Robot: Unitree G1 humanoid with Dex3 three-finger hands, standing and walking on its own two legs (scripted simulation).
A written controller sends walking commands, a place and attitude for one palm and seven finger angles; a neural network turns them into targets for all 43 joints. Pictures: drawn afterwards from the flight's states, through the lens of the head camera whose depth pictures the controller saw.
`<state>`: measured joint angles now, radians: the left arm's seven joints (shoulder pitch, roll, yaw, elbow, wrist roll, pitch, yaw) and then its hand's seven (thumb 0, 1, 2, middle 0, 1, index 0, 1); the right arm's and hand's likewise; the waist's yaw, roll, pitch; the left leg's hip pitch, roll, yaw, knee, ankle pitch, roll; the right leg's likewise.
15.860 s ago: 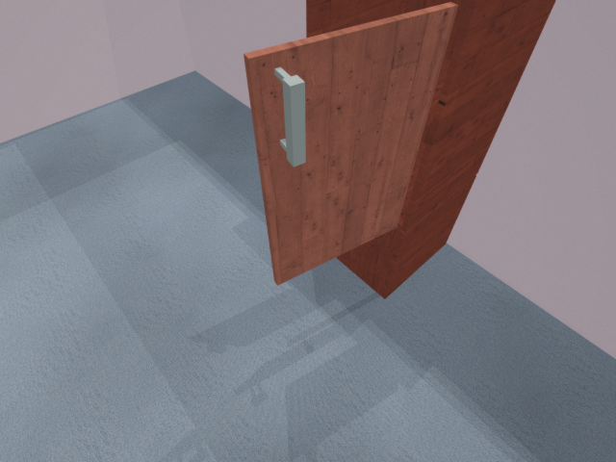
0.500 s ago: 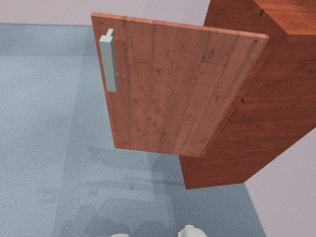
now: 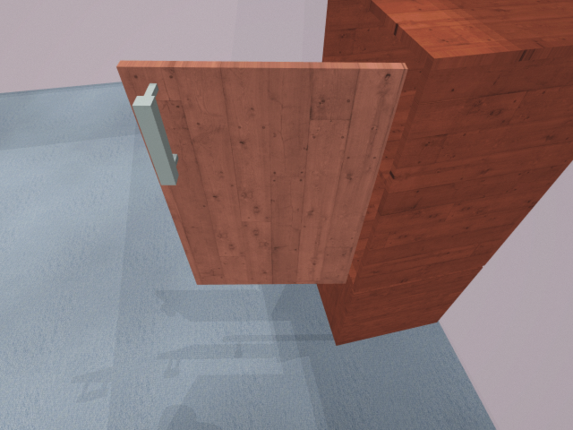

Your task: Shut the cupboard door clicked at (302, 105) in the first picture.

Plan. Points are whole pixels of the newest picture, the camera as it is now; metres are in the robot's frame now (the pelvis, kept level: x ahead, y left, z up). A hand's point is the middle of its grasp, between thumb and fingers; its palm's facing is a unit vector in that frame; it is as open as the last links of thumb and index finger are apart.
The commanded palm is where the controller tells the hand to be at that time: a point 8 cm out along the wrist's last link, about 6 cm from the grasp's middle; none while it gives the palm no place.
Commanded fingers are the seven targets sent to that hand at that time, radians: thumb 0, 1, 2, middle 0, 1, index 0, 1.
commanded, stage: come to a stop and stand still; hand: left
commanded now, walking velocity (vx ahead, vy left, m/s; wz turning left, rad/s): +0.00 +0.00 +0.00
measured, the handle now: (161, 136) +0.49 +0.20 +0.15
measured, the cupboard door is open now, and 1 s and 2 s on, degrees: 78 78 78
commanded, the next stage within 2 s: look again from close up in 0.48 s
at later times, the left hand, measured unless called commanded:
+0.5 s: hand out of the picture -0.03 +0.11 -0.17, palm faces +0.07 -0.99 -0.14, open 7.3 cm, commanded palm none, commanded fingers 0.00 0.90 0.90 -0.20 -0.30 -0.20 -0.30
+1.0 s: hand out of the picture +0.04 +0.19 -0.17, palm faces +0.04 -0.97 -0.22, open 7.4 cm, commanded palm none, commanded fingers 0.00 0.90 0.90 -0.20 -0.30 -0.20 -0.30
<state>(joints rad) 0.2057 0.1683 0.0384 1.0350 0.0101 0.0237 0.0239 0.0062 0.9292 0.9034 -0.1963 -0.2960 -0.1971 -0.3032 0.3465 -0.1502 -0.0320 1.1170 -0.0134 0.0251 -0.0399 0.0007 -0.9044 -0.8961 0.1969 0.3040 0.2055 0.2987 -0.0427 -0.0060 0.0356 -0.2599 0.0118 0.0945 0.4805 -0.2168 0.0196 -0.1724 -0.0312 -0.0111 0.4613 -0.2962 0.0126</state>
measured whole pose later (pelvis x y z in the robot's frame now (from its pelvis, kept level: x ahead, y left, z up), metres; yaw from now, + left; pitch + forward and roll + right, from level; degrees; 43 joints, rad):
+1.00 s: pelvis +0.01 +0.01 +0.00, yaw +1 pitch -1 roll +0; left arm 0.27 0.18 0.00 1.05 0.01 -0.01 0.04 0.01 0.91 0.90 -0.20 -0.30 -0.20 -0.30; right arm 0.29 -0.17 0.01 1.07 -0.01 -0.02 -0.03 0.01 -0.94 -0.90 0.20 0.30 0.20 0.30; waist -0.01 0.01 0.01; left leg -0.23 -0.02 0.06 0.52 -0.27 0.04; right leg -0.15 -0.04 -0.03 0.51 -0.33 0.02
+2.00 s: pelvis -0.03 -0.03 -0.05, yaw +2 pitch +5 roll -1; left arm 0.39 0.29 0.25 -0.10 -0.36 -0.13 -0.28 0.02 0.90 0.90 -0.78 -0.93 -0.78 -0.93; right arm 0.33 -0.20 0.03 0.56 0.06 -0.25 -0.09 0.01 -0.90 -0.90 0.20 0.30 0.21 0.30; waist -0.02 0.05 -0.09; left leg -0.61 0.04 0.00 0.89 -0.38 -0.02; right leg -0.52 0.02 -0.05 0.90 -0.46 -0.03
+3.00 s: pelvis -0.02 -0.02 -0.01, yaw +4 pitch -4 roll +0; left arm 0.25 0.30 0.23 -0.30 -0.31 0.19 -0.24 0.02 0.90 0.90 -1.30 -1.50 -1.30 -1.50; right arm 0.24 -0.25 0.07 0.61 0.08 -0.26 -0.08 0.01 -0.90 -0.90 0.20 0.30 0.21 0.30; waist 0.04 0.05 -0.03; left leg -0.25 0.01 0.00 0.56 -0.23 0.00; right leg -0.16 0.00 -0.06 0.55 -0.32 -0.02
